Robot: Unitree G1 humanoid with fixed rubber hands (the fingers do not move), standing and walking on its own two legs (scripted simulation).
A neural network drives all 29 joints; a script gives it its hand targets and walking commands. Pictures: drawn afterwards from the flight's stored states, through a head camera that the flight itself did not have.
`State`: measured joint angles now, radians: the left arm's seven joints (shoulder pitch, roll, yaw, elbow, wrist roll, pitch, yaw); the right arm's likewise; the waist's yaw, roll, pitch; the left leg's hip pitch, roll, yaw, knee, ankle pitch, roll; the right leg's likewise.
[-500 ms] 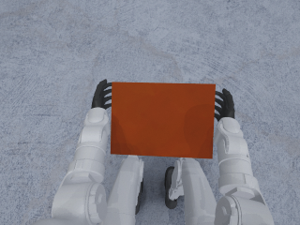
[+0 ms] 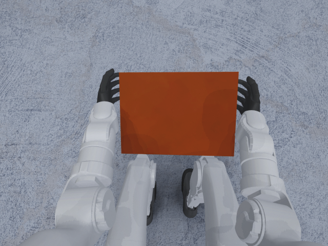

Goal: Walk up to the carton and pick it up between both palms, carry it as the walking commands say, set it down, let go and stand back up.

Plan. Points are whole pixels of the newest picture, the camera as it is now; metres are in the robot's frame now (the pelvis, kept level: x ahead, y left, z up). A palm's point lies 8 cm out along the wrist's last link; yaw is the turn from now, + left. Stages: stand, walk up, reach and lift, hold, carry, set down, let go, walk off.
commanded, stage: set down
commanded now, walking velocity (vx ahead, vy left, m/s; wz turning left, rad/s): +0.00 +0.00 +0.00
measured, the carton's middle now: (177, 110) +0.43 +0.00 -0.18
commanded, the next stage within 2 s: none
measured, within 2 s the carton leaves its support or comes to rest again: neither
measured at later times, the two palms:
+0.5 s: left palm (118, 106) +0.44 +0.18 -0.21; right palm (231, 115) +0.43 -0.17 -0.20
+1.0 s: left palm (124, 98) +0.48 +0.17 -0.26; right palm (229, 109) +0.46 -0.18 -0.27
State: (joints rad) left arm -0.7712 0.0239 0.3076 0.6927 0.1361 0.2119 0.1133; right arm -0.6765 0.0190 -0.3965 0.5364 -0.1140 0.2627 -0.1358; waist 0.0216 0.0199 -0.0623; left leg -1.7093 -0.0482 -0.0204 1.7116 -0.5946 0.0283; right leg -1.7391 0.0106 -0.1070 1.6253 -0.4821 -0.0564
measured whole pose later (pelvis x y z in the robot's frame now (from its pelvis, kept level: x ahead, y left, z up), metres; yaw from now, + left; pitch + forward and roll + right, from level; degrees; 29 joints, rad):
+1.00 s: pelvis -0.05 +0.00 -0.14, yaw +0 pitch +23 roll -2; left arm -1.36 0.27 0.28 0.90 -0.01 0.25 0.07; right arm -1.26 -0.25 -0.29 0.79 0.07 0.28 -0.16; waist -0.01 0.01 0.52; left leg -1.95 -0.05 0.02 2.15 -0.60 0.03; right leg -1.99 0.01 -0.10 2.06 -0.46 -0.06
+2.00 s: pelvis -0.03 +0.00 -0.17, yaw +0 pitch +23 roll -1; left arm -1.34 0.27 0.28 0.91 -0.01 0.20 0.01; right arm -1.27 -0.32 -0.19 0.88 0.13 0.21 -0.14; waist -0.02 0.00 0.52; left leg -2.02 -0.03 0.03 2.31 -0.69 0.03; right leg -2.10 0.04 -0.10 2.22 -0.53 -0.06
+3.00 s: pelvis -0.02 +0.00 -0.19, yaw +0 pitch +27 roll -1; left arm -1.34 0.28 0.28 0.99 -0.01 0.12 -0.01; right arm -1.27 -0.33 -0.21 0.94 0.13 0.14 -0.08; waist -0.02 0.00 0.43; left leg -2.13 -0.04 0.03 2.35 -0.71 0.03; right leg -2.21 0.04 -0.10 2.26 -0.54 -0.06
